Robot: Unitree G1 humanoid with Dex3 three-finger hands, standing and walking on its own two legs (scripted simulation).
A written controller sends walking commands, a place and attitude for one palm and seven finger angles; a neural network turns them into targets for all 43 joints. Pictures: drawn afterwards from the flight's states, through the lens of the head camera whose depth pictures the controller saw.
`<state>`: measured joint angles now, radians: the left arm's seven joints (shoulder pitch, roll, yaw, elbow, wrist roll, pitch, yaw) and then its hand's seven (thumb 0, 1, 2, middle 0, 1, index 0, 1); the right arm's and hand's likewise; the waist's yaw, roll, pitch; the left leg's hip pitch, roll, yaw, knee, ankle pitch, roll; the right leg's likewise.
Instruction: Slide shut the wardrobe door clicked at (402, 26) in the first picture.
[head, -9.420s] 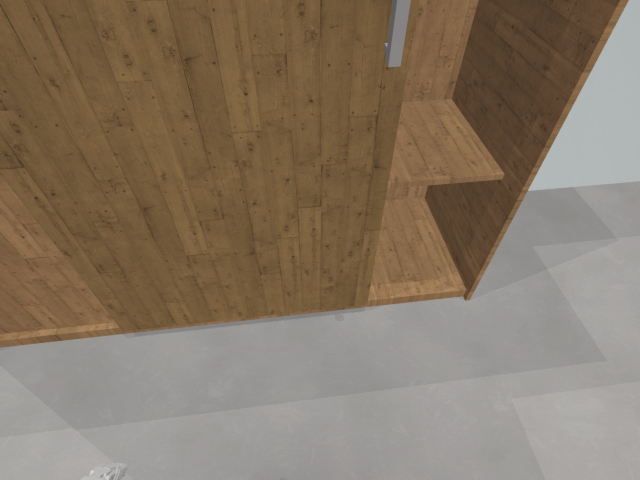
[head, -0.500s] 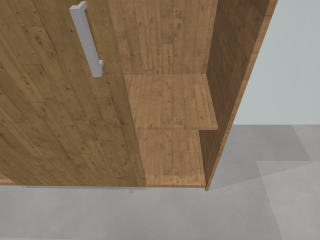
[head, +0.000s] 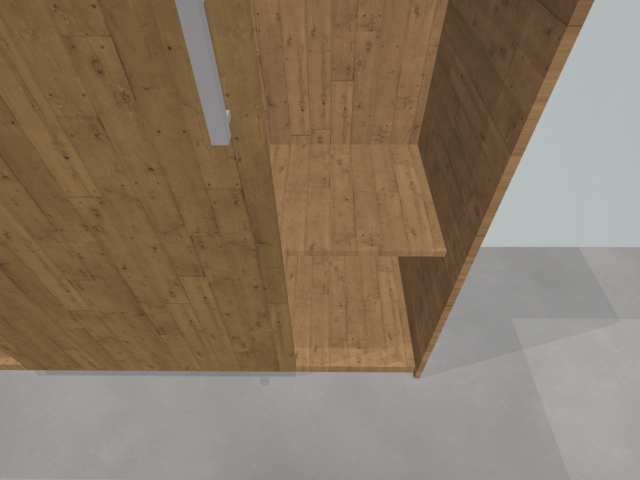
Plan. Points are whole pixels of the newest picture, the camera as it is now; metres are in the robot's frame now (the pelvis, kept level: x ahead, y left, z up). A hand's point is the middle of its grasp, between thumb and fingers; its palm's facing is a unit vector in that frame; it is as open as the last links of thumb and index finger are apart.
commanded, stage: come to a stop and stand still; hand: left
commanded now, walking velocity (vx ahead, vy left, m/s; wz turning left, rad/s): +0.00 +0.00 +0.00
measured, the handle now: (210, 70) +0.52 +0.17 +0.26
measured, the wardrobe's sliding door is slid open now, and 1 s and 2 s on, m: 0.38 0.38 0.38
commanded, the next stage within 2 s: look again from close up in 0.16 s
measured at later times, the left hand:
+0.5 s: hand out of the picture +0.02 +0.15 -0.17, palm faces +0.00 -0.98 -0.21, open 7.4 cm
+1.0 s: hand out of the picture +0.02 +0.13 -0.17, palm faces +0.03 -0.98 -0.20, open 7.4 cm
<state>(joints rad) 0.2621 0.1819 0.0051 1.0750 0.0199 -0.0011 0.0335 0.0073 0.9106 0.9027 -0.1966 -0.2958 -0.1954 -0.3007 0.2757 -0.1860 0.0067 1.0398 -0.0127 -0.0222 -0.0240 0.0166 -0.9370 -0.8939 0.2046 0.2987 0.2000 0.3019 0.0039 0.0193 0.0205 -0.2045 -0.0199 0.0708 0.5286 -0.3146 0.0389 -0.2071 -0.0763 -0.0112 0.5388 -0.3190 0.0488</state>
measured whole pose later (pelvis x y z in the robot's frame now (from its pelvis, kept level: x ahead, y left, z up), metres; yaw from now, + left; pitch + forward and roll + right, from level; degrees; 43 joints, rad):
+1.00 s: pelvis +0.03 -0.04 +0.00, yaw +0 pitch +0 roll +1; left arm 0.27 0.15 0.00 1.12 0.02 -0.01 0.03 0.01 0.91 0.90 -0.20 -0.30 -0.20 -0.30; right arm 0.26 -0.15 0.01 1.13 -0.01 -0.02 -0.03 0.01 -0.91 -0.89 0.20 0.30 0.20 0.30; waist 0.00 0.00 0.03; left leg -0.15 0.04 0.05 0.47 -0.32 -0.03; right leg -0.16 -0.02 -0.04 0.51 -0.35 -0.01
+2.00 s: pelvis -0.05 -0.05 -0.03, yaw +4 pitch +1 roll -2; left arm 0.16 0.28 0.22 0.03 -0.27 -0.21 -0.30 0.02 0.35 0.67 -0.24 -0.65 -0.23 -0.65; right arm 0.22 -0.23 0.08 0.61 0.03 -0.29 -0.07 0.01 -0.90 -0.89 0.21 0.30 0.20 0.30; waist 0.04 0.04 -0.02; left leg -0.50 0.05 -0.05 0.84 -0.37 -0.03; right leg -0.44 -0.02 -0.12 0.80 -0.38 -0.02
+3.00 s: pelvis -0.03 -0.04 +0.01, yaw +4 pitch -5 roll -1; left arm -0.35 0.57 0.52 0.08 -0.32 0.41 -0.49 -0.01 -0.50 0.30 -0.30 -1.20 -0.30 -1.20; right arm 0.15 -0.29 0.12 0.66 0.08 -0.20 -0.07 0.02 -0.90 -0.89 0.21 0.30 0.20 0.30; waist 0.10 0.08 -0.02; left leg -0.12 0.03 -0.01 0.42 -0.21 -0.01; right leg -0.08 -0.02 -0.10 0.38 -0.22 -0.01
